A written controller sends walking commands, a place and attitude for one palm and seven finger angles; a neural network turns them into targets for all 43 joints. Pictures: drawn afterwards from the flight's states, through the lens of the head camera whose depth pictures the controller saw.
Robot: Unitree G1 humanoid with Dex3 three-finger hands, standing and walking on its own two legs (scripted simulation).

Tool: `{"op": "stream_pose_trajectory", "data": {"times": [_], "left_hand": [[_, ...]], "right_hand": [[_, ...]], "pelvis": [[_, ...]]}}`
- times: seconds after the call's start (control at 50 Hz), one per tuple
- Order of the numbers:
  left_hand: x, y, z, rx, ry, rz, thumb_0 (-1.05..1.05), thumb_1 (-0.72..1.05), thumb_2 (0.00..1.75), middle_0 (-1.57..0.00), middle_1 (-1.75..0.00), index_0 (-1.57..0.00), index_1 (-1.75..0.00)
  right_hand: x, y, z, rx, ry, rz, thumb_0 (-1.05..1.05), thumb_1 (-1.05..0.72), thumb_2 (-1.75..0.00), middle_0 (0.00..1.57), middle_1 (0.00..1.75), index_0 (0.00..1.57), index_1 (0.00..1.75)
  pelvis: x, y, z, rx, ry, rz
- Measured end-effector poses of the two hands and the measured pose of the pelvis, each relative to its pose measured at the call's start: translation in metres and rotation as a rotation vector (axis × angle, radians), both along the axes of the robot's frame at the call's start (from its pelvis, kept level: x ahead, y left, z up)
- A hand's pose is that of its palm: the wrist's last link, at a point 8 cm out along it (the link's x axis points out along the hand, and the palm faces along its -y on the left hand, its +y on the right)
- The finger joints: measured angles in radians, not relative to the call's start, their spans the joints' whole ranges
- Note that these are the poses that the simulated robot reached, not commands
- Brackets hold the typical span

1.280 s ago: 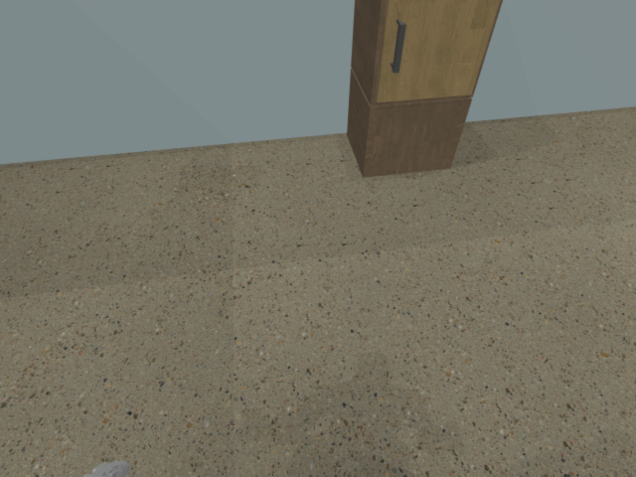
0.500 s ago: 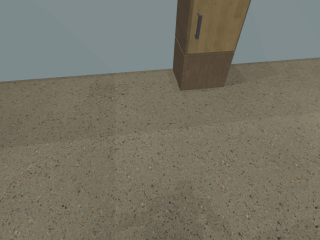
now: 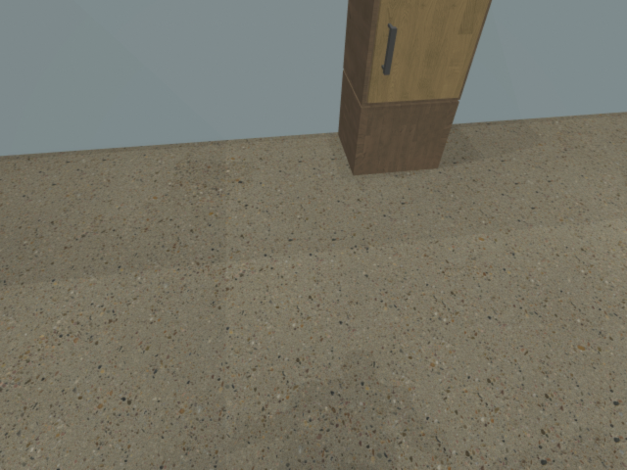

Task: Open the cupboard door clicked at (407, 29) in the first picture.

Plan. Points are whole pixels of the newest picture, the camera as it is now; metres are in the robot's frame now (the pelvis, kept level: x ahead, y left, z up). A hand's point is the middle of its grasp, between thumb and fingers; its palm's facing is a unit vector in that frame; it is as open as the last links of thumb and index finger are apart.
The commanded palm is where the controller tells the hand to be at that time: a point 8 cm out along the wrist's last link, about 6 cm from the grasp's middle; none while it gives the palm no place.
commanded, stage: look at it before walking up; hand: left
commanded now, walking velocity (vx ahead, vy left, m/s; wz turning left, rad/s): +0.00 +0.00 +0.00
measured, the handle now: (388, 49) +1.61 -0.20 -0.12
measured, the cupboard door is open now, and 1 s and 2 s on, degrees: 0 0 0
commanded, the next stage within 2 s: walk to a spot facing it in 0.36 s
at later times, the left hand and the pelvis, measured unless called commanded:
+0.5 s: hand out of the picture +0.07 +0.25 -0.16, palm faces -0.03 -0.94 -0.33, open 7.3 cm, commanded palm none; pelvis +0.00 +0.00 +0.00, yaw +0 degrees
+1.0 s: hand out of the picture +0.04 +0.16 -0.16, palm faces -0.15 -0.97 -0.19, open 7.3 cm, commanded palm none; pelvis +0.05 -0.02 +0.00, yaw -13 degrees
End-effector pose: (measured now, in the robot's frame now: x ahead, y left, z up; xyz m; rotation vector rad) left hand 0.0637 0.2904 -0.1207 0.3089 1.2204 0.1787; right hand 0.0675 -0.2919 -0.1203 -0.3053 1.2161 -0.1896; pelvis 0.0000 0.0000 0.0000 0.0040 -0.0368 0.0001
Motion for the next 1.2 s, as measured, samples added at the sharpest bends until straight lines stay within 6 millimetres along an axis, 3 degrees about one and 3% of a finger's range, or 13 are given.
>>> {"op": "stream_pose_trajectory", "data": {"times": [0.58,0.74,0.82,0.88,0.96,1.04,1.12,1.2], "left_hand": [[0.006,0.002,-0.002,0.006,0.017,-0.003,0.0,0.91,0.9,-0.2,-0.3,-0.2,-0.3],[0.004,-0.029,-0.018,-0.042,0.08,-0.059,0.0,0.91,0.9,-0.2,-0.3,-0.2,-0.3],[0.001,-0.052,-0.026,-0.065,0.072,-0.074,0.0,0.91,0.9,-0.2,-0.3,-0.2,-0.3],[-0.01,-0.067,-0.023,-0.085,0.086,-0.05,0.0,0.91,0.9,-0.2,-0.3,-0.2,-0.3],[-0.022,-0.079,-0.016,-0.115,0.176,-0.054,0.0,0.91,0.9,-0.2,-0.3,-0.2,-0.3],[-0.019,-0.079,-0.013,-0.133,0.248,-0.07,0.0,0.91,0.9,-0.2,-0.3,-0.2,-0.3],[0.002,-0.068,-0.017,-0.135,0.285,-0.083,0.0,0.9,0.9,-0.2,-0.3,-0.21,-0.3],[0.045,-0.046,-0.031,-0.133,0.296,-0.106,0.0,0.9,0.9,-0.21,-0.3,-0.21,-0.3]], "right_hand": [[0.012,0.004,0.0,-0.002,-0.021,-0.012,0.01,-0.9,-0.9,0.21,0.3,0.2,0.3],[-0.014,0.019,-0.022,0.072,-0.04,-0.114,0.01,-0.9,-0.9,0.21,0.3,0.2,0.3],[-0.031,0.015,-0.042,0.112,-0.006,-0.161,0.01,-0.9,-0.9,0.21,0.3,0.2,0.3],[-0.034,0.014,-0.039,0.125,0.033,-0.177,0.01,-0.9,-0.9,0.21,0.3,0.2,0.3],[-0.018,0.014,-0.024,0.13,-0.001,-0.212,0.01,-0.9,-0.9,0.2,0.3,0.2,0.3],[0.009,0.016,-0.014,0.12,-0.052,-0.246,0.01,-0.9,-0.9,0.2,0.3,0.2,0.3],[0.047,0.023,-0.007,0.105,-0.102,-0.262,0.01,-0.9,-0.9,0.2,0.3,0.2,0.3],[0.093,0.035,-0.004,0.077,-0.172,-0.27,0.01,-0.9,-0.9,0.2,0.3,0.2,0.3]], "pelvis": [[0.005,0.003,-0.001,0.0,0.01,-0.027],[0.002,-0.005,-0.013,0.025,0.013,-0.13],[0.011,-0.017,-0.024,0.008,0.016,-0.16],[0.02,-0.02,-0.018,-0.001,0.023,-0.175],[0.038,-0.021,-0.006,0.008,0.038,-0.21],[0.058,-0.017,-0.001,0.01,0.051,-0.252],[0.085,-0.007,-0.003,0.003,0.057,-0.294],[0.12,0.008,-0.011,-0.008,0.058,-0.338]]}}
